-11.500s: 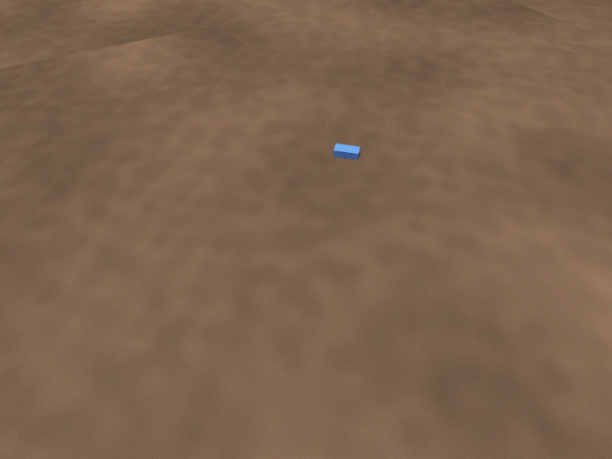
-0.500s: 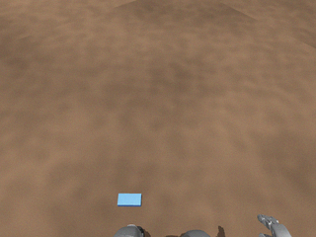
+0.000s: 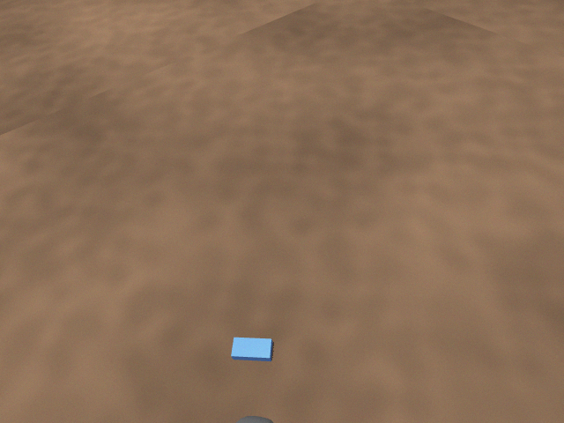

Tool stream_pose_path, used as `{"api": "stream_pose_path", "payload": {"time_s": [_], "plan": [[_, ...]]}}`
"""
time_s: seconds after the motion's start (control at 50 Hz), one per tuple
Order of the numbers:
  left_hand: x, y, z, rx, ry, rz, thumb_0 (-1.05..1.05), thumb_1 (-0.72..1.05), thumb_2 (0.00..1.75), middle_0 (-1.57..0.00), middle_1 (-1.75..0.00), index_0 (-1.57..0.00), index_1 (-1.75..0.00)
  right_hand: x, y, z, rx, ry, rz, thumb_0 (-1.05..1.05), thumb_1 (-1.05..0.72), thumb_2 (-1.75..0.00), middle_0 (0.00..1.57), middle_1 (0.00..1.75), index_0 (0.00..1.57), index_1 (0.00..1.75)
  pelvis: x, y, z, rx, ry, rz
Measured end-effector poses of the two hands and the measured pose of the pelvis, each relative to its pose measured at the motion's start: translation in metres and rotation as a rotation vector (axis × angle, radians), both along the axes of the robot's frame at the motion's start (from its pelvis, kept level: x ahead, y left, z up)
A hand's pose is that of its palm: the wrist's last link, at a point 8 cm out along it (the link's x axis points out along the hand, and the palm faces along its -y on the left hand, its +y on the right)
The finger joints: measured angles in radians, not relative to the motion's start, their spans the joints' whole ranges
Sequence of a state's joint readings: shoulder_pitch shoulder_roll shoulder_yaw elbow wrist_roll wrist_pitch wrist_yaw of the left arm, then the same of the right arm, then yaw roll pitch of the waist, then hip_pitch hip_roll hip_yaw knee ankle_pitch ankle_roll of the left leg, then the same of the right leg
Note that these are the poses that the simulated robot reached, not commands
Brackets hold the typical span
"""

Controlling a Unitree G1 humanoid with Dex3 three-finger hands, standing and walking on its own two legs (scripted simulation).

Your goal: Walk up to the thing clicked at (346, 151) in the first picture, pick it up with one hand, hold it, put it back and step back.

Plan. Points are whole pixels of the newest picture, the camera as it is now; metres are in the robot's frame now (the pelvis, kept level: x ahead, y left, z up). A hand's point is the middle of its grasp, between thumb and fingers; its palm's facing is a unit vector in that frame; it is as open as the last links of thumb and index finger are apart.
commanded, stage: walk up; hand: left
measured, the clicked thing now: (252, 349) +0.43 +0.21 -0.75
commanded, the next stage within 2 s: none
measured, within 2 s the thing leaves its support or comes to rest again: neither
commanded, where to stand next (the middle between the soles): +0.06 +0.02 m, yaw -1 degrees
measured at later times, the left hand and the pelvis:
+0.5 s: hand out of the picture +0.05 +0.31 -0.16, palm faces +0.03 -0.95 -0.30, open 7.4 cm; pelvis +0.01 +0.05 +0.00, yaw +2 degrees
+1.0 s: hand out of the picture +0.12 +0.32 -0.14, palm faces -0.02 -0.90 -0.44, open 7.4 cm; pelvis +0.00 +0.04 +0.00, yaw +0 degrees
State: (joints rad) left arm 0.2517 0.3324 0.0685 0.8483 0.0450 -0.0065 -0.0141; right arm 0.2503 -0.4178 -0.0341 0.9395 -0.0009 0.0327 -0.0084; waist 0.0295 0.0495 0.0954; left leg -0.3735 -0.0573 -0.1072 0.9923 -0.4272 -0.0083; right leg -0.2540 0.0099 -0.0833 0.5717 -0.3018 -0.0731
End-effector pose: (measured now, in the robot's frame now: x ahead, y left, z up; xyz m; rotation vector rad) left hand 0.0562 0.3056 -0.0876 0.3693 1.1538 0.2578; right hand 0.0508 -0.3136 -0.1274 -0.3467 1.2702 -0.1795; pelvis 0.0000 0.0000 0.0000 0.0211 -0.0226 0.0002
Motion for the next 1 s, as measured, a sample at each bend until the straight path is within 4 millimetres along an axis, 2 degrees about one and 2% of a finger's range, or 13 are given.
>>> {"api": "stream_pose_path", "payload": {"time_s": [0.08, 0.2, 0.28, 0.36, 0.44, 0.52, 0.72, 0.86, 0.94, 1.0], "plan": [[-0.011, 0.002, 0.003, -0.021, -0.061, 0.024, 0.01, 0.90, 0.90, -0.21, -0.30, -0.20, -0.31, -0.002, 0.002, 0.009, 0.000, 0.014, 0.044, 0.01, -0.91, -0.90, 0.20, 0.30, 0.20, 0.30, 0.001, 0.001, 0.004, -0.003, -0.021, 0.032], [-0.042, 0.025, -0.002, -0.028, 0.002, 0.060, 0.01, 0.90, 0.90, -0.21, -0.30, -0.20, -0.31, 0.032, 0.013, 0.030, -0.019, -0.096, 0.102, 0.01, -0.91, -0.90, 0.20, 0.30, 0.20, 0.30, 0.002, 0.013, 0.007, -0.012, -0.044, 0.047], [-0.047, 0.046, -0.019, -0.041, 0.035, 0.089, 0.01, 0.90, 0.90, -0.21, -0.30, -0.20, -0.31, 0.054, 0.027, 0.034, -0.054, -0.162, 0.116, 0.00, -0.91, -0.90, 0.20, 0.30, 0.20, 0.30, 0.007, 0.030, -0.003, -0.038, -0.048, 0.052], [-0.036, 0.056, -0.037, -0.077, 0.053, 0.098, 0.01, 0.91, 0.90, -0.20, -0.30, -0.20, -0.30, 0.063, 0.050, 0.034, -0.069, -0.196, 0.107, 0.00, -0.91, -0.90, 0.20, 0.30, 0.20, 0.30, 0.011, 0.045, -0.007, -0.021, -0.046, 0.039], [-0.021, 0.054, -0.041, -0.111, 0.059, 0.073, 0.01, 0.91, 0.90, -0.20, -0.30, -0.20, -0.30, 0.069, 0.070, 0.038, -0.047, -0.206, 0.120, 0.00, -0.91, -0.90, 0.20, 0.30, 0.20, 0.30, 0.012, 0.051, -0.003, -0.034, -0.033, 0.042], [-0.012, 0.053, -0.041, -0.115, 0.079, 0.045, 0.01, 0.91, 0.90, -0.20, -0.30, -0.20, -0.30, 0.074, 0.079, 0.036, -0.017, -0.209, 0.116, 0.00, -0.90, -0.90, 0.21, 0.30, 0.21, 0.30, 0.013, 0.052, -0.001, -0.034, -0.017, 0.025], [0.000, 0.048, -0.022, -0.023, 0.103, 0.010, 0.01, 0.91, 0.90, -0.20, -0.30, -0.20, -0.30, 0.073, 0.062, 0.013, 0.037, -0.156, 0.024, 0.00, -0.91, -0.90, 0.21, 0.30, 0.21, 0.30, 0.021, 0.040, -0.001, -0.034, -0.017, 0.004], [0.030, 0.041, -0.010, -0.001, 0.048, -0.019, 0.01, 0.91, 0.90, -0.20, -0.30, -0.20, -0.30, 0.065, 0.051, 0.007, 0.055, -0.115, -0.016, 0.00, -0.91, -0.90, 0.20, 0.30, 0.20, 0.30, 0.024, 0.034, 0.003, -0.023, -0.024, -0.001], [0.050, 0.044, -0.009, 0.016, -0.006, -0.030, 0.01, 0.91, 0.90, -0.21, -0.30, -0.20, -0.31, 0.059, 0.043, 0.005, 0.034, -0.090, -0.034, 0.00, -0.91, -0.90, 0.20, 0.30, 0.20, 0.30, 0.011, 0.035, -0.001, -0.024, -0.025, 0.002], [0.056, 0.051, -0.011, 0.032, -0.028, -0.052, 0.01, 0.91, 0.90, -0.21, -0.30, -0.20, -0.31, 0.051, 0.038, 0.006, 0.006, -0.073, -0.037, 0.00, -0.91, -0.90, 0.20, 0.30, 0.20, 0.30, -0.002, 0.041, -0.004, -0.020, -0.027, -0.003]]}}
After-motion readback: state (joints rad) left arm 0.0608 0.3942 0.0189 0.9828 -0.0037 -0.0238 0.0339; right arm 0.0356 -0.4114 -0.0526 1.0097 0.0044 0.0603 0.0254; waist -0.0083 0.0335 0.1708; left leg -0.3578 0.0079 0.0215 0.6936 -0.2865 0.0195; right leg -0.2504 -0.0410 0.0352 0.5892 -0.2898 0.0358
